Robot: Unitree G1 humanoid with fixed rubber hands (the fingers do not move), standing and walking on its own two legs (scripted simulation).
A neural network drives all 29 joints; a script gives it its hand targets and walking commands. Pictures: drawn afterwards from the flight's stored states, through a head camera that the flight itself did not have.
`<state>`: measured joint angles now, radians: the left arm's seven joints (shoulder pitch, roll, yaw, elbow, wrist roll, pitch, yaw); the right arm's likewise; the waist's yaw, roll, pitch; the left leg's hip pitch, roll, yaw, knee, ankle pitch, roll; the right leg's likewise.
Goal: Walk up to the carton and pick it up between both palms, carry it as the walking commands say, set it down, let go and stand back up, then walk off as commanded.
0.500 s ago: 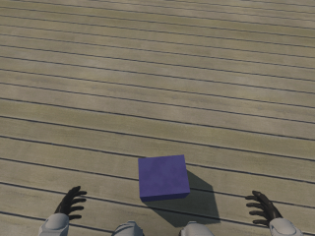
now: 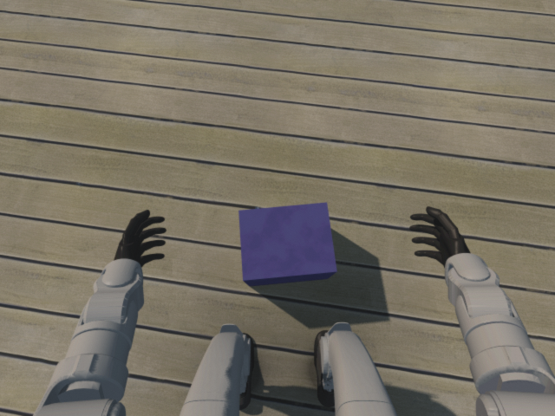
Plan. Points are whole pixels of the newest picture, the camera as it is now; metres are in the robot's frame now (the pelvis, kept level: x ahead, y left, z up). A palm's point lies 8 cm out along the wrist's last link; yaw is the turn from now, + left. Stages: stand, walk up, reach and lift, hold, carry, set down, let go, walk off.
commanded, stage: reach and lift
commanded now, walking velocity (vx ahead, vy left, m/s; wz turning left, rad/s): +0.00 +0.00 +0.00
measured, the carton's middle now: (285, 246) +0.44 -0.01 -0.60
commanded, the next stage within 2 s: none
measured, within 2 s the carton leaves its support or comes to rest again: neither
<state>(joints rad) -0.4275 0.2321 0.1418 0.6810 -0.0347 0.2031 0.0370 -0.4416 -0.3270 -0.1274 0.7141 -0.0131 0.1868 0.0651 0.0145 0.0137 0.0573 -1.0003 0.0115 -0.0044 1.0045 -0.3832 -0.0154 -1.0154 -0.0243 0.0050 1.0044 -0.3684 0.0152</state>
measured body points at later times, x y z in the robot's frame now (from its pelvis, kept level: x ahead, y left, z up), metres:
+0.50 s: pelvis -0.01 +0.00 -0.03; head +0.27 -0.01 +0.32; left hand +0.46 +0.21 -0.15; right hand +0.47 -0.23 -0.15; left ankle +0.05 +0.13 -0.66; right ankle +0.05 -0.13 -0.66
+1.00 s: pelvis -0.05 +0.00 -0.14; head +0.27 -0.01 +0.18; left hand +0.45 +0.20 -0.27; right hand +0.46 -0.23 -0.27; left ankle +0.05 +0.13 -0.66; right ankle +0.05 -0.13 -0.66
